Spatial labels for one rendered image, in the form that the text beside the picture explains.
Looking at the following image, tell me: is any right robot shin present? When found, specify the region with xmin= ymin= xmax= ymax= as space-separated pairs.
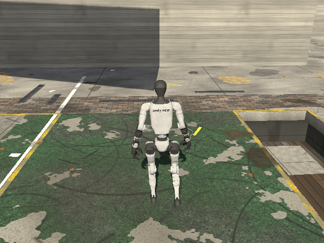
xmin=172 ymin=165 xmax=180 ymax=199

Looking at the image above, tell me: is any robot left forearm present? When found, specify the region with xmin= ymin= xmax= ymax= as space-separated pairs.
xmin=132 ymin=123 xmax=143 ymax=148

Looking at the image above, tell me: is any right robot thigh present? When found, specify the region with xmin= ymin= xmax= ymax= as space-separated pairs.
xmin=169 ymin=141 xmax=179 ymax=174

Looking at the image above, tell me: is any robot right hand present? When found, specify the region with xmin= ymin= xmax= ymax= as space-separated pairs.
xmin=180 ymin=140 xmax=191 ymax=150

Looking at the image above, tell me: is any robot right forearm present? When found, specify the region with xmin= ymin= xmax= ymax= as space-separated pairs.
xmin=180 ymin=122 xmax=190 ymax=142

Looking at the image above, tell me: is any robot left upper arm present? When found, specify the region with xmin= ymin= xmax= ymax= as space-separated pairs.
xmin=137 ymin=102 xmax=150 ymax=131

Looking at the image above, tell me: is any robot right upper arm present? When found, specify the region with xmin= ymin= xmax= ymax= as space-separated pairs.
xmin=172 ymin=102 xmax=186 ymax=129

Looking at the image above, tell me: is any robot left hand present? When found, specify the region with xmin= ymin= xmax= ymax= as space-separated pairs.
xmin=131 ymin=147 xmax=143 ymax=160

